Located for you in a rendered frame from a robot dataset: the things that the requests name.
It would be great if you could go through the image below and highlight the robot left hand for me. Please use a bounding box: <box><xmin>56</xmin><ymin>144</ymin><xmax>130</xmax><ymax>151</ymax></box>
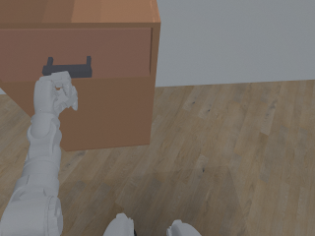
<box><xmin>33</xmin><ymin>71</ymin><xmax>78</xmax><ymax>118</ymax></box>

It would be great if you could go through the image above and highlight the cabinet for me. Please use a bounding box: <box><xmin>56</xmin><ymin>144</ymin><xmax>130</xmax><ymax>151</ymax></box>
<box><xmin>0</xmin><ymin>0</ymin><xmax>161</xmax><ymax>152</ymax></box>

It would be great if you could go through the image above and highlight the robot left upper arm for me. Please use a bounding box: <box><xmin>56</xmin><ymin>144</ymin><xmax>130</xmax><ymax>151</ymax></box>
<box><xmin>1</xmin><ymin>195</ymin><xmax>64</xmax><ymax>236</ymax></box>

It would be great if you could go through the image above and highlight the right robot thigh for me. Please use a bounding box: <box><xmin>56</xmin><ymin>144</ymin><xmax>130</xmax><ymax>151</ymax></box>
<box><xmin>166</xmin><ymin>222</ymin><xmax>202</xmax><ymax>236</ymax></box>

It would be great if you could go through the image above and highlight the right robot shin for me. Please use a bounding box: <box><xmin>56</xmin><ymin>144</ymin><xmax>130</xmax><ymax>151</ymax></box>
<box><xmin>171</xmin><ymin>219</ymin><xmax>182</xmax><ymax>226</ymax></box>

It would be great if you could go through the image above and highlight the robot left forearm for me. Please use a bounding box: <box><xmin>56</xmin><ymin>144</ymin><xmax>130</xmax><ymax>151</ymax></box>
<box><xmin>0</xmin><ymin>112</ymin><xmax>62</xmax><ymax>236</ymax></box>

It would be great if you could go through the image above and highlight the handle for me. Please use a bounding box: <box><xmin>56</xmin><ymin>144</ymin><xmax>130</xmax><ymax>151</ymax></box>
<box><xmin>41</xmin><ymin>56</ymin><xmax>93</xmax><ymax>79</ymax></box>

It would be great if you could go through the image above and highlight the drawer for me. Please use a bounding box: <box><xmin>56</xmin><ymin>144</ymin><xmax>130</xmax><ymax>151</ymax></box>
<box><xmin>0</xmin><ymin>28</ymin><xmax>152</xmax><ymax>82</ymax></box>

